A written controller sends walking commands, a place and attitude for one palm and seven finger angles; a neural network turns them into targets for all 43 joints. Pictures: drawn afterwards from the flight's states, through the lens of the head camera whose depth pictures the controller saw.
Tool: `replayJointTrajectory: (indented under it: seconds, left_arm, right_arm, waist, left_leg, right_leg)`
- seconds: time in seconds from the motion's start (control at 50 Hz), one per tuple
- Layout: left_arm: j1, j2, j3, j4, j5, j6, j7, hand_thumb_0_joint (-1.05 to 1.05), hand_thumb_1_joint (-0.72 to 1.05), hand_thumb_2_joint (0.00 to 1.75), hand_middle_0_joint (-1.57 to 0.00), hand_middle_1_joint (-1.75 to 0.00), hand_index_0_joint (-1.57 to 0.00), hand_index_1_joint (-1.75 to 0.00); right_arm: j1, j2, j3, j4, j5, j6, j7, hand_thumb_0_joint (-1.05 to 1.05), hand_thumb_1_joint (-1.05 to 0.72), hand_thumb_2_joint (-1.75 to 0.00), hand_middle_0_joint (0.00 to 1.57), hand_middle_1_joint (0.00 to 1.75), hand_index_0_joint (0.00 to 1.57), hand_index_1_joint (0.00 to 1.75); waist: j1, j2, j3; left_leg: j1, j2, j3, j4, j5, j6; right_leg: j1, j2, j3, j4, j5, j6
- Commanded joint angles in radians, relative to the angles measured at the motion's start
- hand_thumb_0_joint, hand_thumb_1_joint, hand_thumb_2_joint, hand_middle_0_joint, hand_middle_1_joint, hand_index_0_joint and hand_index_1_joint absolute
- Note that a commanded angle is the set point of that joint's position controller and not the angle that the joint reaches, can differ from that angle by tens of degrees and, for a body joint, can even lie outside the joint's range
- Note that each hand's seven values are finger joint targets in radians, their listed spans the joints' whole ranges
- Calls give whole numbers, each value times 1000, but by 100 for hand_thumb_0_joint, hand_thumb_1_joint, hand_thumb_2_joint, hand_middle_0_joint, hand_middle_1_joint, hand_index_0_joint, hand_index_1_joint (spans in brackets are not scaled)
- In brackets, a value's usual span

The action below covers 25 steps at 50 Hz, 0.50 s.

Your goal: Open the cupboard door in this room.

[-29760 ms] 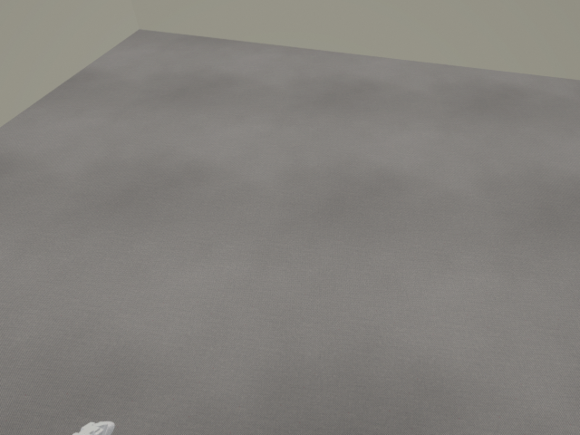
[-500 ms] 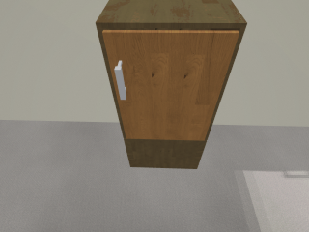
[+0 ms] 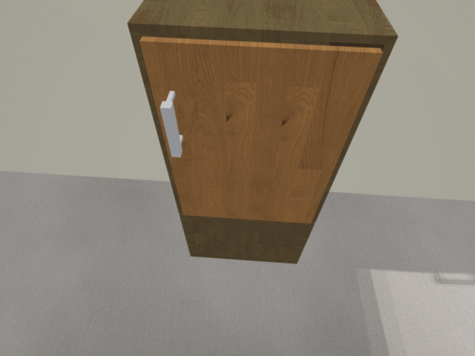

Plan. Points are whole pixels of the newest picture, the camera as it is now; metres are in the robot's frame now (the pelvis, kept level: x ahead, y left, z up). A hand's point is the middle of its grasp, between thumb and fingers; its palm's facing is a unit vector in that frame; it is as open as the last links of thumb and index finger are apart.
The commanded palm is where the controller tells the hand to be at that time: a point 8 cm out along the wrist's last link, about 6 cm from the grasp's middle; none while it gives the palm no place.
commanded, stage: come to a stop and stand still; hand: left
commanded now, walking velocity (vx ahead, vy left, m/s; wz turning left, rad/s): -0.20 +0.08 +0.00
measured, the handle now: (174, 125) +0.55 +0.18 +0.06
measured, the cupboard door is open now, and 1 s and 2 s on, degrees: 0 0 0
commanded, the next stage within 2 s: none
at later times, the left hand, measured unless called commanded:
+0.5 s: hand out of the picture +0.04 +0.21 -0.17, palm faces +0.00 -0.97 -0.26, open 7.3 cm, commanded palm none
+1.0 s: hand out of the picture +0.03 +0.29 -0.15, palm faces -0.08 -0.96 -0.28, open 7.4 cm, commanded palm none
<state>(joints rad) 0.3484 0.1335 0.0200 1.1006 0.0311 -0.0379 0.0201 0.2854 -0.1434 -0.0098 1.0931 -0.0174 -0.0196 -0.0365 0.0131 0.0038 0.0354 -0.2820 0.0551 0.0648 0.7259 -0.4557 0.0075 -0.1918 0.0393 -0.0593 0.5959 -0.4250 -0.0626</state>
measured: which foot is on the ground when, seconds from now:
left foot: down 0.00-0.26, up 0.28-0.48, down 0.50-1.00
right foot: down 0.00-1.00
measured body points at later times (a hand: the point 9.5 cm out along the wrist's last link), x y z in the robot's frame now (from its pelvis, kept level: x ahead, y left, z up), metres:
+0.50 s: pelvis +0.02 +0.02 +0.00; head +0.06 +0.02 +0.45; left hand +0.04 +0.26 -0.15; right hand +0.11 -0.22 -0.15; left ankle +0.03 +0.12 -0.73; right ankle -0.07 -0.08 -0.72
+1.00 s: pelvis -0.02 +0.08 +0.01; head +0.00 +0.08 +0.46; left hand +0.03 +0.34 -0.13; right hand +0.01 -0.17 -0.14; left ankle +0.03 +0.12 -0.72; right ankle -0.07 -0.08 -0.72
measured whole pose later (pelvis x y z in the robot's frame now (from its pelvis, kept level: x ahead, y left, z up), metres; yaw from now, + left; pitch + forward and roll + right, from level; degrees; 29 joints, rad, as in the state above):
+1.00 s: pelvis -0.02 +0.08 +0.01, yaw -3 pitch +1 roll +0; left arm 0.26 0.24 0.00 0.98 0.03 0.02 0.02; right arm 0.25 -0.21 -0.01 0.99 -0.02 0.00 -0.01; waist 0.00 0.01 0.02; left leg -0.31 -0.07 0.12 0.46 -0.18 0.12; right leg -0.19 -0.05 0.03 0.51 -0.35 -0.02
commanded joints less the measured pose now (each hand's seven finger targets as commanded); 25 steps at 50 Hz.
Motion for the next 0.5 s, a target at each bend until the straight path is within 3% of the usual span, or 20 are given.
replayJointTrajectory:
  seconds: [0.0, 0.02, 0.04, 0.06, 0.08, 0.1, 0.14, 0.18, 0.2, 0.22, 0.24, 0.26, 0.28, 0.3, 0.34, 0.36, 0.4, 0.44, 0.46, 0.48]
  left_arm:
    - [30, 156, 20, -34, -19, -4, 27, 0, 90, 90, -20, -30, -20, -30]
    - [12, 150, 24, -61, -23, 0, 29, 0, 90, 90, -20, -30, -20, -30]
    - [10, 127, 23, -70, -23, 7, 37, 0, 90, 90, -20, -30, -20, -30]
    - [11, 107, 21, -64, -22, 15, 41, 0, 90, 90, -20, -30, -20, -30]
    - [19, 95, 20, -60, -22, 20, 41, 0, 90, 90, -20, -30, -20, -30]
    - [23, 91, 22, -60, -22, 24, 39, 0, 90, 90, -20, -30, -20, -30]
    - [32, 110, 31, -68, -17, 24, 37, 0, 90, 90, -20, -30, -20, -30]
    - [57, 143, 43, -73, -10, 20, 38, 0, 90, 90, -20, -30, -20, -30]
    - [65, 164, 49, -79, -7, 18, 39, 0, 90, 90, -20, -30, -20, -30]
    - [76, 184, 51, -79, -3, 18, 40, 0, 90, 90, -20, -30, -20, -30]
    - [110, 188, 51, -75, 0, 21, 40, 0, 90, 90, -20, -30, -20, -30]
    - [127, 180, 44, -77, 8, 25, 42, 0, 90, 90, -20, -30, -20, -30]
    - [112, 173, 38, -91, 11, 25, 42, 0, 90, 90, -20, -30, -20, -30]
    - [84, 175, 35, -107, 9, 24, 38, 0, 90, 90, -20, -30, -20, -30]
    - [50, 189, 40, -137, 9, 25, 41, 0, 90, 90, -20, -30, -20, -30]
    - [39, 186, 41, -148, 7, 24, 43, 0, 90, 90, -20, -30, -20, -30]
    - [6, 192, 40, -164, 2, 25, 40, 0, 90, 90, -20, -30, -20, -30]
    - [-25, 206, 43, -180, -13, 26, 37, 0, 90, 90, -20, -30, -20, -30]
    - [38, 172, 37, -187, -19, -15, 68, 0, 90, 90, -20, -30, -20, -30]
    - [-5, 207, 38, -243, -5, -9, 58, 0, 90, 90, -20, -30, -20, -30]
  right_arm:
    - [55, -86, -12, -30, 20, -27, -10, 0, -90, -90, 20, 30, 20, 30]
    - [89, -134, -26, -15, 12, -33, -17, 0, -90, -90, 20, 30, 20, 30]
    - [90, -147, -27, -17, 12, -25, -21, 0, -90, -90, 20, 30, 20, 30]
    - [69, -139, -27, -18, 15, -18, -24, 0, -90, -90, 20, 30, 20, 30]
    - [44, -129, -27, -27, 14, -12, -25, 0, -90, -90, 20, 30, 20, 30]
    - [30, -130, -30, -41, 11, -8, -26, 0, -90, -90, 20, 30, 20, 30]
    - [8, -133, -38, -64, 7, -1, -27, 0, -90, -90, 20, 30, 20, 30]
    - [-9, -132, -51, -94, 5, 7, -24, 0, -90, -90, 20, 30, 20, 30]
    - [-13, -125, -56, -108, 3, 12, -21, 0, -90, -90, 20, 30, 20, 30]
    - [-26, -102, -55, -121, 3, 17, -17, 0, -90, -90, 20, 30, 20, 30]
    - [-79, -83, -51, -143, 4, 22, -10, 0, -90, -90, 20, 30, 20, 30]
    - [-125, -65, -49, -160, 4, 25, -7, 0, -90, -90, 20, 30, 20, 30]
    - [-149, -59, -47, -171, 5, 29, -3, 0, -90, -90, 20, 30, 20, 30]
    - [-157, -57, -46, -176, 9, 32, 3, 0, -90, -90, 20, 30, 20, 30]
    - [-169, -60, -42, -189, 10, 29, 15, 0, -90, -90, 20, 30, 20, 30]
    - [-172, -66, -40, -194, 12, 28, 17, 0, -90, -90, 20, 30, 20, 30]
    - [-132, -68, -37, -183, 13, 25, 17, 0, -90, -90, 20, 30, 20, 30]
    - [3, -83, -38, -134, 5, 15, 14, 0, -90, -90, 20, 30, 20, 30]
    - [-59, -172, -56, -210, -1, -6, 15, 0, -90, -90, 20, 30, 20, 30]
    - [7, -131, -50, -229, 1, 8, 22, 0, -90, -90, 20, 30, 20, 30]
  waist:
    - [-49, -47, -60]
    - [-45, 37, -95]
    - [-34, 110, -88]
    - [-24, 177, -60]
    - [-13, 167, -34]
    - [-8, 144, -24]
    - [-2, 109, -39]
    - [4, 14, -95]
    - [8, -46, -105]
    - [23, -122, -102]
    - [53, -179, -73]
    - [71, -174, -54]
    - [64, -156, -44]
    - [49, -139, -42]
    - [41, -189, -50]
    - [36, -216, -55]
    - [6, -184, -65]
    - [-49, -117, -108]
    - [-32, -1, -168]
    - [-56, -42, -144]
  left_leg:
    - [132, 16, -30, -290, 500, 13]
    - [258, 100, -78, -222, 888, 58]
    - [282, 164, -105, -209, 1081, 99]
    - [281, 194, -122, -217, 1180, 116]
    - [271, 198, -123, -217, 1218, 121]
    - [270, 186, -112, -212, 1223, 116]
    - [255, 146, -74, -179, 1149, 88]
    - [184, 92, -24, -110, 909, 52]
    - [102, 53, 5, -69, 733, 29]
    - [-23, 1, 25, -9, 459, 6]
    - [-153, -55, 20, 81, 47, -13]
    - [-217, -67, -14, 177, -115, -14]
    - [-247, -69, -49, 249, -115, -15]
    - [-263, -72, -55, 274, -89, -17]
    - [-284, -70, -25, 199, -41, -21]
    - [-252, -62, -21, 133, -9, -22]
    - [-110, -71, -3, -42, 94, -18]
    - [129, -75, 17, -257, 397, -2]
    - [246, 23, -12, -78, 597, 24]
    - [84, 22, -42, -69, 418, 53]
  right_leg:
    - [54, -179, 134, 0, 1005, -36]
    - [-29, -124, 93, 25, 767, 14]
    - [-74, -98, 72, 15, 518, 45]
    - [-94, -91, 50, 18, 338, 55]
    - [-106, -90, 47, 10, 234, 57]
    - [-106, -92, 42, -12, 220, 58]
    - [-72, -112, 45, -48, 430, 57]
    - [8, -166, 97, -45, 791, 46]
    - [65, -212, 133, -35, 980, 22]
    - [156, -267, 169, -33, 1173, -15]
    - [211, -337, 234, -58, 1329, -80]
    - [215, -384, 270, -80, 1347, -139]
    - [207, -364, 255, -92, 1277, -156]
    - [205, -331, 222, -103, 1206, -147]
    - [240, -289, 176, -102, 1147, -124]
    - [221, -281, 176, -98, 1120, -123]
    - [136, -258, 158, -73, 1045, -107]
    - [46, -200, 117, 51, 913, -43]
    - [-60, -176, 193, 45, 1070, 53]
    - [0, -182, 159, -3, 857, 48]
